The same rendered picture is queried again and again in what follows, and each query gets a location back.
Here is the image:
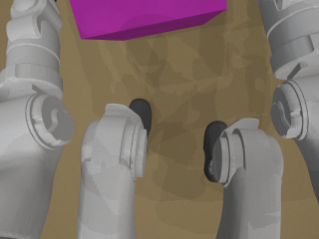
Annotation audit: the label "robot right forearm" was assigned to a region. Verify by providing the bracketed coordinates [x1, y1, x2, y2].
[255, 0, 319, 80]

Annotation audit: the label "robot left forearm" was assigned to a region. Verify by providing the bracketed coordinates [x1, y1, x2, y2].
[0, 0, 64, 103]

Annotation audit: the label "carton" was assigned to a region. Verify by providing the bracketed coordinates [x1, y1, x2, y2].
[69, 0, 227, 41]

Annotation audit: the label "left robot shin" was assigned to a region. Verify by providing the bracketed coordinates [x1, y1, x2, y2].
[80, 104, 145, 165]

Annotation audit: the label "robot right upper arm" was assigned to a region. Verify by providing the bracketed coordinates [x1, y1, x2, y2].
[270, 74, 319, 204]

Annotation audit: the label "robot left upper arm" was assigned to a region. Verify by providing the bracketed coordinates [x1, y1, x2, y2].
[0, 93, 75, 239]

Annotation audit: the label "robot left thigh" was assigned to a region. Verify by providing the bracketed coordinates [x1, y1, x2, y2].
[77, 115, 148, 239]

